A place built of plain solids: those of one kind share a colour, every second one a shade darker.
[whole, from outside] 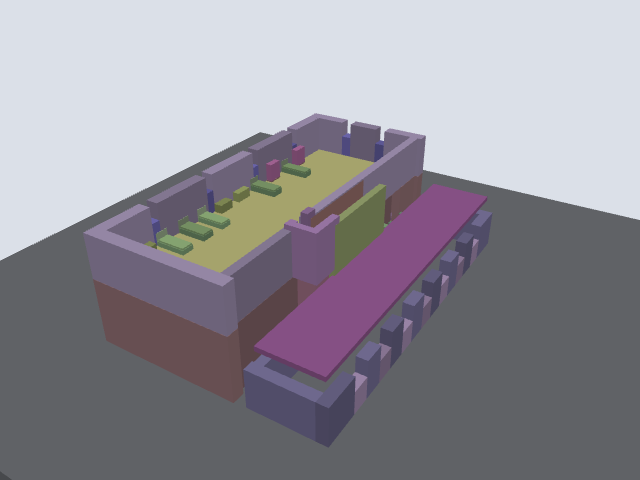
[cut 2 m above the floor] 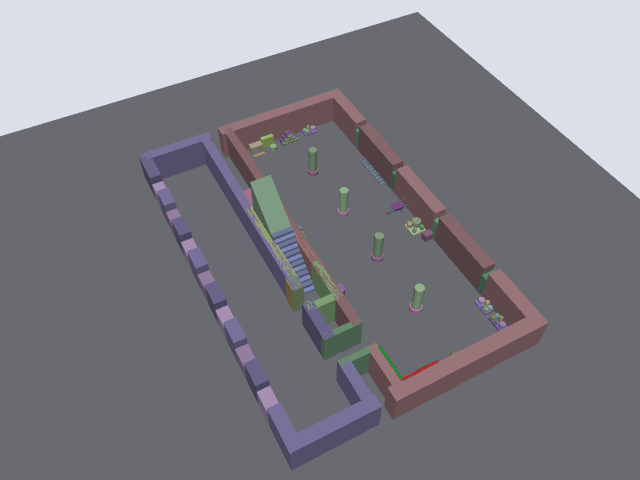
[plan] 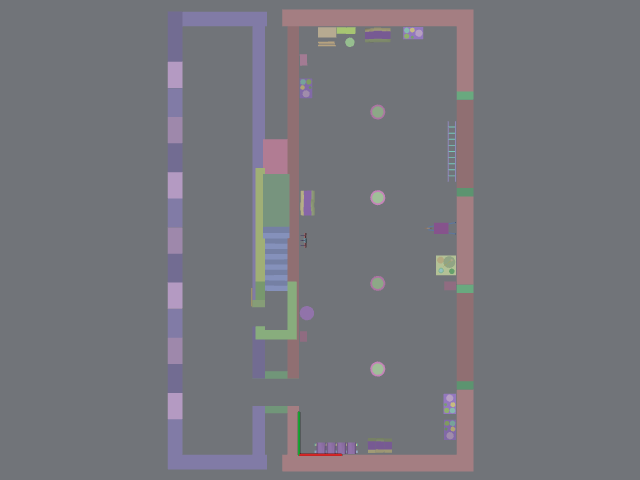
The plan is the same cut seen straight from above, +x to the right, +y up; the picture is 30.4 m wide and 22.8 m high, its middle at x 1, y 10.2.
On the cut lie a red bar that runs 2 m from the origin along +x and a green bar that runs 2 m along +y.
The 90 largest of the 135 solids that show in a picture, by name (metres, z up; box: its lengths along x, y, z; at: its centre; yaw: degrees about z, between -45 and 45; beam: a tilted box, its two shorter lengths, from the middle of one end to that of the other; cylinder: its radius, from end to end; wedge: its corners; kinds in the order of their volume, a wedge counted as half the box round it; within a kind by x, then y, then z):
{
 "wall_undercroft_1": {"box": [0.55, 2.86, 4.44], "at": [-0.28, 0.88, 1.92]},
 "wall_undercroft_2": {"box": [0.55, 17.29, 4.44], "at": [-0.28, 12.26, 1.92]},
 "wall_undercroft_3": {"box": [9.09, 0.8, 4.44], "at": [3.75, -0.4, 1.92]},
 "wall_undercroft_4": {"box": [9.09, 0.8, 4.44], "at": [3.75, 20.75, 1.92]},
 "wall_undercroft_5": {"box": [0.8, 3.89, 4.44], "at": [7.89, 1.15, 1.92]},
 "wall_undercroft_6": {"box": [0.8, 4.19, 4.44], "at": [7.89, 5.59, 1.92]},
 "wall_undercroft_7": {"box": [0.8, 4.19, 4.44], "at": [7.89, 10.18, 1.92]},
 "wall_undercroft_8": {"box": [0.8, 4.19, 4.44], "at": [7.89, 14.76, 1.92]},
 "wall_undercroft_9": {"box": [0.8, 3.89, 4.44], "at": [7.89, 19.2, 1.92]},
 "wall_dorter_1": {"box": [0.55, 14.47, 2.8], "at": [-0.28, 6.69, 5.55]},
 "wall_dorter_2": {"box": [0.55, 6.08, 2.8], "at": [-0.28, 17.86, 5.55]},
 "wall_dorter_3": {"box": [2.82, 0.8, 2.8], "at": [0.61, -0.4, 5.55]},
 "wall_dorter_4": {"box": [2.04, 0.8, 2.8], "at": [3.75, -0.4, 5.55]},
 "wall_dorter_5": {"box": [9.09, 0.8, 2.8], "at": [3.75, 20.75, 5.55]},
 "wall_dorter_6": {"box": [2.82, 0.8, 2.8], "at": [6.88, -0.4, 5.55]},
 "wall_dorter_7": {"box": [0.8, 3.82, 2.8], "at": [7.89, 1.11, 5.55]},
 "wall_dorter_8": {"box": [0.8, 4.04, 2.8], "at": [7.89, 5.59, 5.55]},
 "wall_dorter_9": {"box": [0.8, 4.04, 2.8], "at": [7.89, 10.18, 5.55]},
 "wall_dorter_10": {"box": [0.8, 4.04, 2.8], "at": [7.89, 14.76, 5.55]},
 "wall_dorter_11": {"box": [0.8, 3.82, 2.8], "at": [7.89, 19.24, 5.55]},
 "wall_cloister_1": {"box": [0.7, 2.39, 2.75], "at": [-5.88, 0.49, 1.07]},
 "wall_cloister_2": {"box": [0.7, 1.37, 2.75], "at": [-5.88, 3.62, 1.07]},
 "wall_cloister_3": {"box": [0.7, 1.37, 2.75], "at": [-5.88, 6.24, 1.07]},
 "wall_cloister_4": {"box": [0.7, 1.37, 2.75], "at": [-5.88, 8.86, 1.07]},
 "wall_cloister_5": {"box": [0.7, 1.37, 2.75], "at": [-5.88, 11.49, 1.07]},
 "wall_cloister_6": {"box": [0.7, 1.37, 2.75], "at": [-5.88, 14.11, 1.07]},
 "wall_cloister_7": {"box": [0.7, 1.37, 2.75], "at": [-5.88, 16.73, 1.07]},
 "wall_cloister_8": {"box": [0.7, 2.39, 2.75], "at": [-5.88, 19.86, 1.07]},
 "wall_cloister_9": {"box": [4.72, 0.7, 2.75], "at": [-3.87, -0.35, 1.07]},
 "wall_cloister_10": {"box": [4.72, 0.7, 2.75], "at": [-3.87, 20.7, 1.07]},
 "wall_cloister_11": {"box": [0.6, 2.91, 2.75], "at": [-1.91, 0.86, 1.07]},
 "wall_cloister_12": {"box": [0.6, 2.48, 2.75], "at": [-1.91, 4.86, 1.07]},
 "wall_cloister_13": {"box": [0.6, 13.95, 2.75], "at": [-1.91, 13.97, 1.07]},
 "floor_dorter_1": {"box": [7.49, 20.35, 0.4], "at": [3.75, 10.18, 4.25]},
 "over_cloister_1": {"box": [3.92, 20.95, 0.3], "at": [-3.87, 10.18, 3.6]},
 "wall_left_1": {"box": [0.45, 5.85, 7.15], "at": [-0.33, 10.7, 3.27]},
 "wall_right_1": {"box": [0.45, 5.85, 7.15], "at": [-1.83, 10.7, 3.27]},
 "fill_under_steps_1": {"wedge": [[-1.71, 7.54, -0.3], [-1.71, 7.54, -0.24], [-1.71, 13.33, -0.3], [-1.71, 13.33, 4.23], [-0.45, 7.54, -0.3], [-0.45, 7.54, -0.24], [-0.45, 13.33, -0.3], [-0.45, 13.33, 4.23]]},
 "wall_cloister_under_light_1": {"box": [0.7, 1.25, 1.75], "at": [-5.88, 2.31, 0.57]},
 "wall_cloister_under_light_2": {"box": [0.7, 1.25, 1.75], "at": [-5.88, 4.93, 0.57]},
 "wall_cloister_under_light_3": {"box": [0.7, 1.25, 1.75], "at": [-5.88, 7.55, 0.57]},
 "wall_cloister_under_light_4": {"box": [0.7, 1.25, 1.75], "at": [-5.88, 10.18, 0.57]},
 "wall_cloister_under_light_5": {"box": [0.7, 1.25, 1.75], "at": [-5.88, 12.8, 0.57]},
 "wall_cloister_under_light_6": {"box": [0.7, 1.25, 1.75], "at": [-5.88, 15.42, 0.57]},
 "wall_cloister_under_light_7": {"box": [0.7, 1.25, 1.75], "at": [-5.88, 18.04, 0.57]},
 "wall_dayfoot_1": {"box": [0.45, 0.62, 3.25], "at": [-1.83, 5.79, 1.32]},
 "wall_dayfoot_2": {"box": [0.45, 1.23, 3.25], "at": [-1.83, 7.61, 1.32]},
 "wall_dayfoot_3": {"box": [1.96, 0.45, 3.25], "at": [-1.08, 5.7, 1.32]},
 "wall_dayfoot_4": {"box": [0.45, 2.75, 3.25], "at": [-0.33, 6.85, 1.32]},
 "mass_under_head_1": {"box": [1.26, 1.67, 4.45], "at": [-1.08, 14.16, 1.93]},
 "wall_dayhead_1": {"box": [0.45, 2.26, 3.1], "at": [-1.83, 14.31, 5.7]},
 "wall_dayhead_2": {"box": [1.96, 0.45, 3.1], "at": [-1.08, 15.22, 5.7]},
 "wall_dayhead_3": {"box": [0.45, 0.74, 3.1], "at": [-0.33, 13.55, 5.7]},
 "wall_dorter_under_light_1": {"box": [0.7, 0.8, 1.75], "at": [2.37, -0.4, 5.03]},
 "wall_dorter_under_light_2": {"box": [0.7, 0.8, 1.75], "at": [5.12, -0.4, 5.03]},
 "wall_dorter_under_light_3": {"box": [0.8, 0.55, 1.75], "at": [7.89, 7.88, 5.03]},
 "wall_dorter_under_light_4": {"box": [0.8, 0.55, 1.75], "at": [7.89, 12.47, 5.03]},
 "wall_dorter_under_light_5": {"box": [0.8, 0.55, 1.75], "at": [7.89, 17.06, 5.03]},
 "jamb_slype_1": {"box": [2.21, 0.35, 2.2], "at": [-1.1, 2.14, 1.05]},
 "jamb_slype_2": {"box": [2.21, 0.35, 2.2], "at": [-1.1, 3.79, 1.05]},
 "bed_frame_dorter_1": {"box": [2.0, 0.76, 0.35], "at": [6.46, 4.65, 4.62]},
 "bed_frame_dorter_2": {"box": [1.94, 0.85, 0.37], "at": [6.49, 8.19, 4.63]},
 "bed_frame_dorter_3": {"box": [1.95, 0.83, 0.3], "at": [6.49, 16.79, 4.6]},
 "bed_frame_dorter_4": {"box": [1.89, 0.84, 0.34], "at": [6.51, 15.02, 4.62]},
 "bed_frame_dorter_5": {"box": [1.87, 0.77, 0.31], "at": [6.52, 13.41, 4.6]},
 "wall_undercroft_under_light_1": {"box": [0.8, 0.4, 1.75], "at": [7.89, 3.29, 0.57]},
 "wall_undercroft_under_light_2": {"box": [0.8, 0.4, 1.75], "at": [7.89, 7.88, 0.57]},
 "wall_undercroft_under_light_3": {"box": [0.8, 0.4, 1.75], "at": [7.89, 12.47, 0.57]},
 "wall_undercroft_under_light_4": {"box": [0.8, 0.4, 1.75], "at": [7.89, 17.06, 0.57]},
 "pier_undercroft_1": {"cylinder": 0.27, "from": [3.75, 4.07, 0.29], "to": [3.75, 4.07, 2.28]},
 "pier_undercroft_2": {"cylinder": 0.27, "from": [3.75, 8.14, 0.29], "to": [3.75, 8.14, 2.28]},
 "pier_undercroft_3": {"cylinder": 0.27, "from": [3.75, 12.21, 0.24], "to": [3.75, 12.21, 2.28]},
 "pier_undercroft_4": {"cylinder": 0.27, "from": [3.75, 16.28, 0.28], "to": [3.75, 16.28, 2.28]},
 "aumbry_carcase_dorter_1": {"box": [0.44, 1.02, 1.15], "at": [7.23, 3.21, 5.12]},
 "aumbry_carcase_dorter_2": {"box": [0.42, 0.99, 1.17], "at": [7.24, 6.31, 5.12]},
 "chest_dorter_1": {"box": [0.56, 1.05, 0.55], "at": [7.18, 11.71, 4.73]},
 "chest_dorter_2": {"box": [0.53, 1.14, 0.58], "at": [7.2, 18.29, 4.74]},
 "chest_dorter_3": {"box": [0.47, 1.14, 0.61], "at": [7.22, 9.86, 4.75]},
 "bed_pallet_dorter_1": {"box": [1.88, 0.7, 0.11], "at": [6.43, 4.65, 4.85]},
 "bed_pallet_dorter_2": {"box": [1.82, 0.79, 0.11], "at": [6.46, 8.19, 4.87]},
 "bed_pallet_dorter_3": {"box": [1.83, 0.77, 0.11], "at": [6.46, 16.79, 4.81]},
 "bed_pallet_dorter_4": {"box": [1.77, 0.78, 0.11], "at": [6.48, 15.02, 4.85]},
 "bed_pallet_dorter_5": {"box": [1.75, 0.71, 0.11], "at": [6.49, 13.41, 4.81]},
 "jamb_day_foot_1": {"box": [0.6, 0.35, 2.07], "at": [-1.91, 7.17, 0.98]},
 "pier_undercroft_base_1": {"cylinder": 0.35, "from": [3.75, 4.07, 0.0], "to": [3.75, 4.07, 0.29]},
 "pier_undercroft_base_2": {"cylinder": 0.35, "from": [3.75, 8.14, 0.0], "to": [3.75, 8.14, 0.29]},
 "pier_undercroft_base_3": {"cylinder": 0.35, "from": [3.75, 16.28, 0.0], "to": [3.75, 16.28, 0.28]},
 "cask_undercroft_1": {"cylinder": 0.34, "from": [0.38, 6.72, 0.0], "to": [0.38, 6.72, 0.87]},
 "tub_stand_undercroft_1": {"box": [0.95, 0.95, 0.17], "at": [6.99, 9.0, 0.04]},
 "crate_undercroft_1": {"box": [0.56, 0.42, 0.54], "at": [7.18, 8.02, 0.22]}
}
